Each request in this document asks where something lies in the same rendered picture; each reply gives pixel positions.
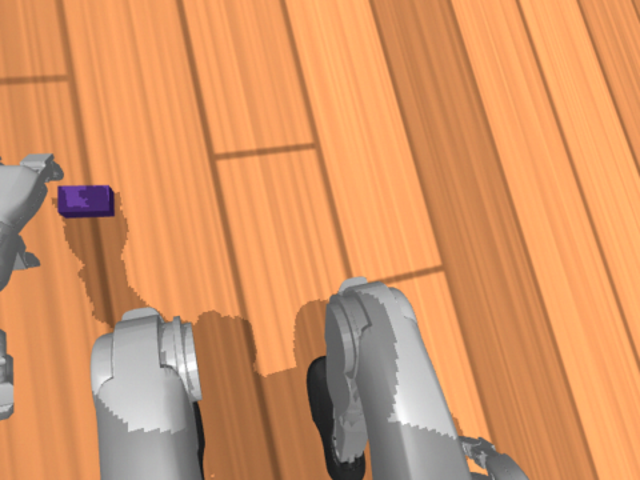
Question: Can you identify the small box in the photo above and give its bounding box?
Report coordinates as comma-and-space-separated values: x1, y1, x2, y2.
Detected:
58, 185, 114, 218

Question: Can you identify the right robot hand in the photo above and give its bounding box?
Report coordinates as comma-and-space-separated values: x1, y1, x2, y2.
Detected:
459, 436, 530, 480

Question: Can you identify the left robot arm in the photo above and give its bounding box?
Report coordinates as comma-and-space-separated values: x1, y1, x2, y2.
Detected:
0, 222, 20, 420

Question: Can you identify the right robot foot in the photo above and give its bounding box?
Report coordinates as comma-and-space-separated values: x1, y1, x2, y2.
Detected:
307, 356, 366, 480

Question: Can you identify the left robot hand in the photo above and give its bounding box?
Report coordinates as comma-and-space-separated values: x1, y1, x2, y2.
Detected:
0, 153, 64, 270

